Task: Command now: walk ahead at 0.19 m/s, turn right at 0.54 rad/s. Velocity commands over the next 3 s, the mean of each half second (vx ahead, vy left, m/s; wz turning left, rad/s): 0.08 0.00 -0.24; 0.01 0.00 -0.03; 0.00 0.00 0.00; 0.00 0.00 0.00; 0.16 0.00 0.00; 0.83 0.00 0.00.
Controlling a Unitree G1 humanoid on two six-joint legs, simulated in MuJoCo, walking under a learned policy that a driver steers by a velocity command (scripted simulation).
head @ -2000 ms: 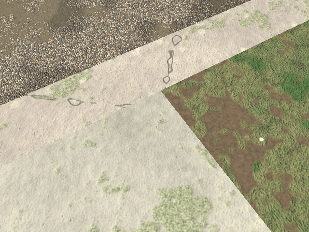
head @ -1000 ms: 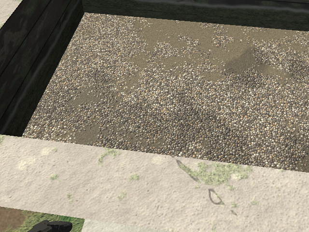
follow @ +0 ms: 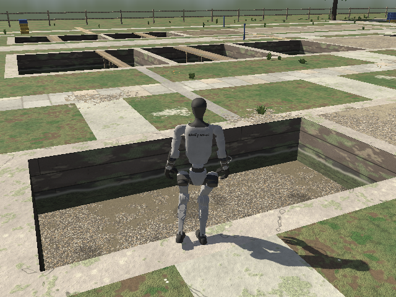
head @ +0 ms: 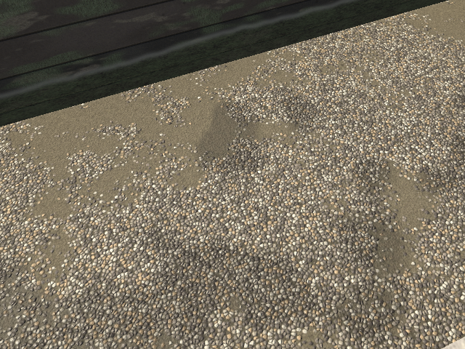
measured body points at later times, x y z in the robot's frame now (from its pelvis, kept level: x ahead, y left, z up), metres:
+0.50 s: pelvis -0.02 +0.01 +0.05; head -0.04 +0.00 +0.50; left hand +0.15 +0.21 -0.05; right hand +0.12 -0.22 -0.05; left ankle +0.00 +0.13 -0.69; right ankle +0.04 -0.08 -0.69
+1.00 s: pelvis -0.03 +0.03 +0.05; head -0.04 +0.03 +0.50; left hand +0.14 +0.24 -0.06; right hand +0.08 -0.19 -0.06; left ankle +0.00 +0.13 -0.69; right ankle +0.04 -0.08 -0.69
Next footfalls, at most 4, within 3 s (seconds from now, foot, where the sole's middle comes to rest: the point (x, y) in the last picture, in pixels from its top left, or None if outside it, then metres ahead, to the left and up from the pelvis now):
0.08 left None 0.04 0.13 -0.73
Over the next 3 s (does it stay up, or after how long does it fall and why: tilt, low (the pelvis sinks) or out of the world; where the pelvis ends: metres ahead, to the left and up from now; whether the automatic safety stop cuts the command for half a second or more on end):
stays up -0.02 0.01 0.03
